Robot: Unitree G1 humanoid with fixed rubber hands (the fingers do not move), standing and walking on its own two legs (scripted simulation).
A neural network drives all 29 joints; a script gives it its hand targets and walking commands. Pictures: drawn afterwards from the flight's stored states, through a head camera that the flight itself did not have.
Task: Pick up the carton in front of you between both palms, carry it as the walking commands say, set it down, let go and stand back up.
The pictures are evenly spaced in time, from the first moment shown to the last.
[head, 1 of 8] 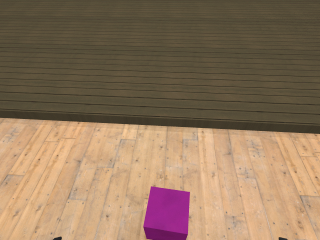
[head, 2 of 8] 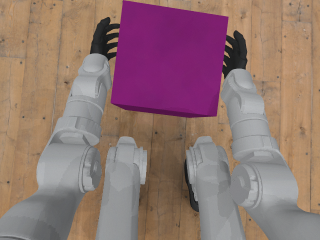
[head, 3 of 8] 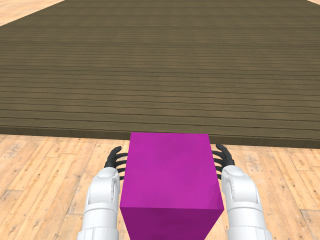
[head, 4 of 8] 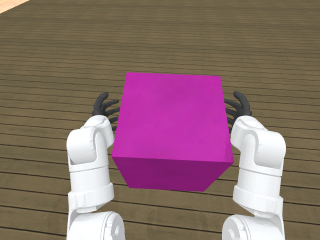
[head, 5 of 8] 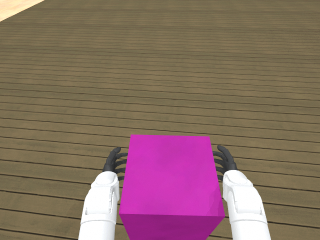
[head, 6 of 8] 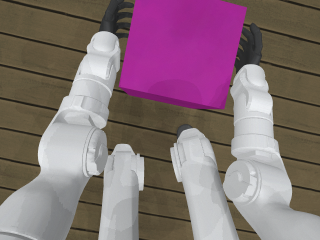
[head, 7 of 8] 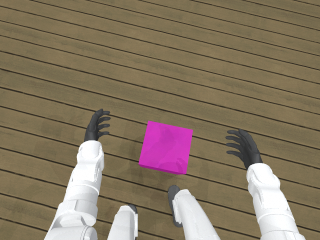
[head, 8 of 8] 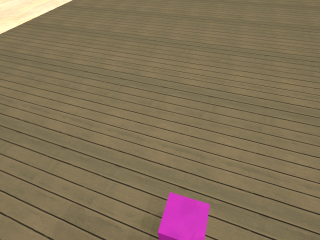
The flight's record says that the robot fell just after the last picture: no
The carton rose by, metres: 0.84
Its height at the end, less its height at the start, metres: +0.10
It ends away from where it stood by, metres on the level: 2.65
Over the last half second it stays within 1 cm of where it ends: yes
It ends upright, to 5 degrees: yes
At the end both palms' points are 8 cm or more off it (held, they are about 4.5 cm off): yes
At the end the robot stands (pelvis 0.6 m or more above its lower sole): yes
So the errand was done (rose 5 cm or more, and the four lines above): yes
